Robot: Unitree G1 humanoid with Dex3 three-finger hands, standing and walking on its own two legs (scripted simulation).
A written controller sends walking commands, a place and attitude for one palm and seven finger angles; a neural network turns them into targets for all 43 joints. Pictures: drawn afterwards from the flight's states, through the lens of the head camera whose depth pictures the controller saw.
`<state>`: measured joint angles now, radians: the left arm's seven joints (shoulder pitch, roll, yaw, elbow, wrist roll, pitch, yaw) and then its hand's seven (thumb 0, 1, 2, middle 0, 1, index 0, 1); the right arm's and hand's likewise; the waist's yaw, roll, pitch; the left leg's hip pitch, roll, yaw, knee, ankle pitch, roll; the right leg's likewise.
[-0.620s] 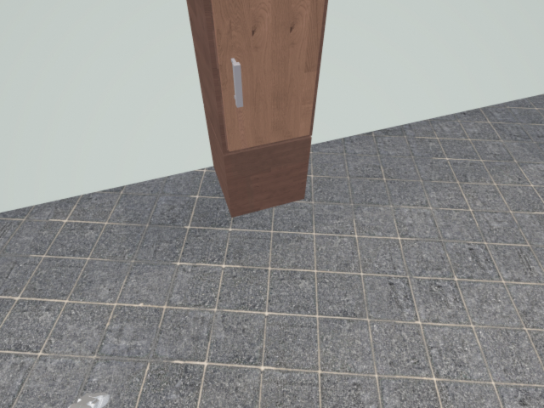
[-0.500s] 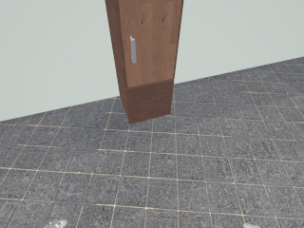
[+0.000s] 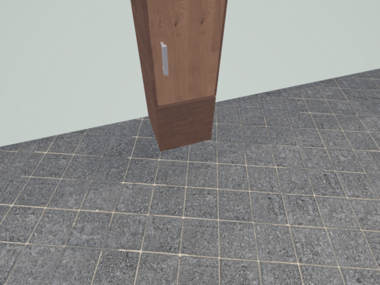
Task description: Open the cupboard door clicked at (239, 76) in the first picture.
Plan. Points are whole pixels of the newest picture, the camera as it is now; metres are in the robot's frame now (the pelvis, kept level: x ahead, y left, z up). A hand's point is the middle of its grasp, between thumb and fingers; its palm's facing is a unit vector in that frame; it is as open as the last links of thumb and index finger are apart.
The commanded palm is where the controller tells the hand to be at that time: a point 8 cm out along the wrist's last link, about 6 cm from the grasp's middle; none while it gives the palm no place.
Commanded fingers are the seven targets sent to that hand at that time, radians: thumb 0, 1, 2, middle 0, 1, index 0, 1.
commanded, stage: stand and wait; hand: left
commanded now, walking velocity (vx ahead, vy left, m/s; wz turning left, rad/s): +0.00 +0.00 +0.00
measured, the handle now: (164, 58) +1.06 +0.19 -0.06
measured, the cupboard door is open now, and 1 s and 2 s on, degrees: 0 0 0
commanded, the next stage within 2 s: look at it before walking up in 0.20 s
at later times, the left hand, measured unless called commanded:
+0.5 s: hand out of the picture +0.07 +0.25 -0.15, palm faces -0.03 -0.94 -0.33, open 7.4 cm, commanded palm none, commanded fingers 0.00 0.90 0.90 -0.20 -0.30 -0.20 -0.30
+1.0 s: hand out of the picture +0.06 +0.25 -0.16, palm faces -0.03 -0.94 -0.33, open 7.4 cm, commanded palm none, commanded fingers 0.00 0.90 0.90 -0.20 -0.30 -0.20 -0.30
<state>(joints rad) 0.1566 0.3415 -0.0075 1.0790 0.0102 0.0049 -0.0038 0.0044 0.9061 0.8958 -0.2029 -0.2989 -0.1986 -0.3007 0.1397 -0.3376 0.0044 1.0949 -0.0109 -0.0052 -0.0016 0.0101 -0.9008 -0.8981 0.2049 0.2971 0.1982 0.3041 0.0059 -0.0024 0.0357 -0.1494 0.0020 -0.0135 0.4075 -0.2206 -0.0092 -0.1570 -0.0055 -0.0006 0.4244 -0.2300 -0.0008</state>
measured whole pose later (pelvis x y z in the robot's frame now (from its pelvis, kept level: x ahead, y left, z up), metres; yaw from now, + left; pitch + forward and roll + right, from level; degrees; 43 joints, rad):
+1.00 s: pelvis -0.01 +0.00 +0.00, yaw -1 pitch -2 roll +0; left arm 0.15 0.34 -0.01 1.09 0.01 0.00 -0.01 0.00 0.91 0.90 -0.20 -0.30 -0.20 -0.30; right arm 0.13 -0.33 0.01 1.11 -0.01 -0.01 0.00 0.01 -0.90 -0.90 0.21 0.30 0.20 0.30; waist 0.01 -0.01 0.03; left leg -0.14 0.00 0.00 0.37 -0.19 -0.01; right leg -0.15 0.00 0.01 0.38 -0.19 0.00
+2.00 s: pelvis +0.11 +0.02 +0.00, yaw -33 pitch +0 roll -2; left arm 0.24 0.28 0.11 0.94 0.04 0.04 -0.05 0.01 0.91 0.90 -0.19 -0.30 -0.19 -0.30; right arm 0.37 -0.15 -0.01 0.99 -0.02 -0.08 -0.03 0.01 -0.90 -0.90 0.20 0.30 0.20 0.30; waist 0.02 -0.05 0.01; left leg -0.04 0.05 0.19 0.35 -0.31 0.03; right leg -0.66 -0.05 0.00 1.19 -0.17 0.03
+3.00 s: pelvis +0.42 -0.21 +0.00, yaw -66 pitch -1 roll -2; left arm 0.32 0.22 0.10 1.00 0.02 0.04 -0.03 0.01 0.91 0.90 -0.20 -0.30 -0.19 -0.30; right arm 0.16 -0.14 -0.01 0.93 -0.02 -0.06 -0.02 0.00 -0.90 -0.90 0.20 0.30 0.20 0.30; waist 0.06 -0.04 0.06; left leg -0.21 0.11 0.24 0.51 -0.26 0.03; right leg -0.53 -0.05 -0.06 1.20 -0.37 0.05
